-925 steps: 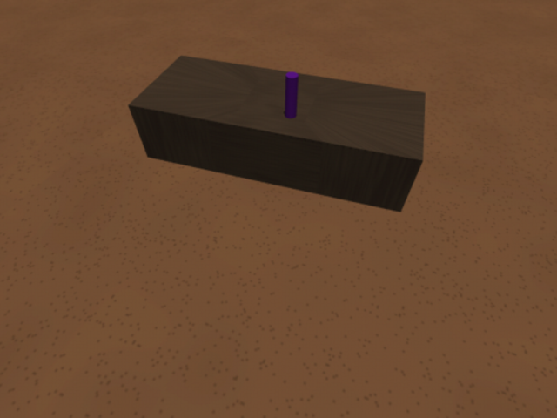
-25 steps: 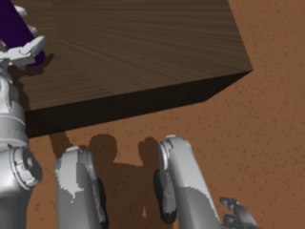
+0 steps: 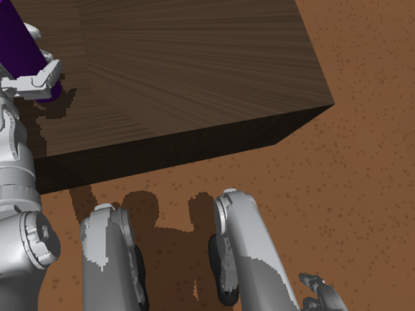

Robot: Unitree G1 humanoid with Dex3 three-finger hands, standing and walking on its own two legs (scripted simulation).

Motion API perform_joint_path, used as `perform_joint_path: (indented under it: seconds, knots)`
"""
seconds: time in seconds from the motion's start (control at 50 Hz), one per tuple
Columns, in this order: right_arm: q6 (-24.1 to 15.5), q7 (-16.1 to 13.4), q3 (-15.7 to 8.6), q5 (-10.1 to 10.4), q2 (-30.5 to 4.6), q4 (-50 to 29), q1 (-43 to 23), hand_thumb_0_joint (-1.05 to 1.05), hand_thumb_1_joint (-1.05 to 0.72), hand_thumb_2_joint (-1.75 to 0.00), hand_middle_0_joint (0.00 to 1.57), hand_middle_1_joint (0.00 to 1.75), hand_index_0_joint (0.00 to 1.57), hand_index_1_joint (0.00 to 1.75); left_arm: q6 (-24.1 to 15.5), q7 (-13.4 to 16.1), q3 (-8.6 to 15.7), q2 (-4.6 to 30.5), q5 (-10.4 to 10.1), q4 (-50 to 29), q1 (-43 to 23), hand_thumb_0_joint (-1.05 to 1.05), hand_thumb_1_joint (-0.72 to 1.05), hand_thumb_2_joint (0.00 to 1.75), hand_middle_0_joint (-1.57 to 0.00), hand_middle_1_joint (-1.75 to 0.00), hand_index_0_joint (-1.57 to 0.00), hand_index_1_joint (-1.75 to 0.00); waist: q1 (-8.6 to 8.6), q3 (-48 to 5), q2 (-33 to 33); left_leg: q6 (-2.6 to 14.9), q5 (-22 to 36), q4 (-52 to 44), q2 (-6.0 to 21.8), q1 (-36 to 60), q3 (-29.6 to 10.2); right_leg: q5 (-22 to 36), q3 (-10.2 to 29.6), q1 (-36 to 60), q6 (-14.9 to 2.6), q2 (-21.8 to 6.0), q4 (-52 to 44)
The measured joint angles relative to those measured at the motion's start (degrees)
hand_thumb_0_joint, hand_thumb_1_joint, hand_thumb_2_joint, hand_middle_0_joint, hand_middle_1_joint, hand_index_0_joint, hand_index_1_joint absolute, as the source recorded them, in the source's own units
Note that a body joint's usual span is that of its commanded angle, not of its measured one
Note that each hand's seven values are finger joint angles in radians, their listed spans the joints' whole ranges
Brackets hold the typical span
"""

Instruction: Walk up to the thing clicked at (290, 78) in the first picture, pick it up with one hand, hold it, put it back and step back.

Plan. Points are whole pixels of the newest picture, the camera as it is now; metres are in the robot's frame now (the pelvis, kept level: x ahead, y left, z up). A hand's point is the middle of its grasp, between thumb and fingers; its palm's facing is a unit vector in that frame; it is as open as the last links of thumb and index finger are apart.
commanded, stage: settle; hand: left
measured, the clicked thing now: (18, 53) +0.53 +0.24 +0.03
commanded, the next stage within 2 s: lift in 0.82 s
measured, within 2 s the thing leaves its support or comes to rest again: neither
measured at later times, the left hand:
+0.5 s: hand (3, 24) +0.54 +0.24 +0.07, palm faces +0.18 -0.98 -0.03, open 7.5 cm
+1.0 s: hand out of the picture +0.54 +0.25 +0.10, palm faces +0.19 -0.98 -0.02, open 7.4 cm
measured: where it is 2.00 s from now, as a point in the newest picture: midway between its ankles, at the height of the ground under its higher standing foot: (182, 287)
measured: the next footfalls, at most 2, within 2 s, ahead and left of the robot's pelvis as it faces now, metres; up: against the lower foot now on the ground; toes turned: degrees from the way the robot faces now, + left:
none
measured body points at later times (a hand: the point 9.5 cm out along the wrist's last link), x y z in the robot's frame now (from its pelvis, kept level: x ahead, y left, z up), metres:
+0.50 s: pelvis +0.01 +0.00 +0.06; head +0.23 +0.05 +0.45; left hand +0.53 +0.29 +0.08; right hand +0.09 -0.27 -0.06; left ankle +0.09 +0.14 -0.39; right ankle +0.08 -0.13 -0.39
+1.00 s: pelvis +0.02 +0.01 +0.09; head +0.23 +0.05 +0.49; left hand +0.53 +0.30 +0.11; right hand +0.09 -0.26 -0.03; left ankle +0.09 +0.14 -0.39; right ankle +0.08 -0.13 -0.39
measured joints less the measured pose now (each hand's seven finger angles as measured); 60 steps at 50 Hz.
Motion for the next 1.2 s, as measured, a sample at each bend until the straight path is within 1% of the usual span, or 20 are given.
perform_joint_path:
  seconds: [0.22,0.3,0.48,0.7,0.98,1.1,1.2]
  knots:
    - [-1.34,-0.73,-0.42,0.91,-0.58,0.03,0.99,0.00,-0.90,-0.89,0.20,0.29,0.20,0.30,1.29,-0.73,-0.96,0.93,-1.76,2.28,-2.06,0.00,-0.11,1.10,-0.84,-1.13,-0.88,-1.13,0.58,-1.40,0.66,0.06,0.41,-6.36,0.25,5.45,0.67,0.83,0.00,5.18,-0.10,0.03,-6.55]
    - [-1.46,-0.77,-0.63,1.06,-0.93,-0.22,1.08,0.00,-0.89,-0.89,0.20,0.29,0.20,0.30,1.55,-0.97,-0.99,0.41,-1.62,2.50,-2.11,0.00,-0.11,1.10,-0.83,-1.14,-0.87,-1.13,0.71,-1.44,0.64,0.09,0.43,-7.85,0.35,6.87,0.88,0.98,0.07,6.55,-0.07,0.09,-8.13]
    - [-1.70,-0.86,-0.75,0.89,-0.61,-0.24,0.73,0.00,-0.88,-0.89,0.20,0.29,0.20,0.30,1.43,-0.31,-0.74,-0.21,-1.11,1.30,-1.52,0.00,-0.11,1.11,-0.83,-1.15,-0.86,-1.15,0.59,-1.33,0.43,0.07,0.56,-10.39,0.29,9.19,1.19,1.19,0.13,8.82,-0.06,-0.02,-10.70]
    - [-2.11,-0.80,-0.49,0.88,0.01,0.05,0.70,0.00,-0.88,-0.89,0.20,0.29,0.20,0.30,1.65,-0.25,-1.11,-0.47,-1.76,1.75,-1.68,0.00,-0.10,1.12,-0.82,-1.16,-0.86,-1.16,1.09,-1.32,0.72,0.10,0.73,-13.49,0.32,12.50,1.46,1.54,0.12,12.09,-0.04,-0.02,-13.98]
    - [-2.19,-0.69,-0.67,0.82,0.07,0.14,1.27,0.00,-0.88,-0.89,0.20,0.29,0.20,0.30,0.69,0.14,-1.16,-1.08,-1.22,2.73,-0.87,0.00,-0.09,1.15,-0.82,-1.16,-0.86,-1.16,0.84,-1.64,0.66,0.27,1.02,-16.15,0.19,15.30,1.71,1.98,0.14,15.02,0.14,-0.16,-16.90]
    - [-2.21,-0.62,-0.88,0.91,0.25,0.32,1.61,0.00,-0.90,-0.89,0.20,0.29,0.20,0.30,0.66,-0.37,-1.76,-1.37,-1.35,1.27,0.50,0.00,-0.09,1.15,-0.82,-1.16,-0.86,-1.16,1.01,-1.59,0.63,0.35,1.17,-17.23,0.08,16.59,1.78,2.18,0.12,16.42,0.24,-0.25,-18.14]
    - [-2.18,-0.65,-1.03,1.19,0.42,0.61,1.76,0.00,-0.91,-0.89,0.20,0.29,0.20,0.30,1.43,-0.25,-2.26,-2.68,-1.86,-0.58,2.55,0.00,-0.09,1.15,-0.82,-1.16,-0.86,-1.16,1.52,-1.54,0.90,0.35,1.47,-18.92,-0.08,18.86,1.91,2.50,0.10,18.76,0.28,-0.41,-19.91]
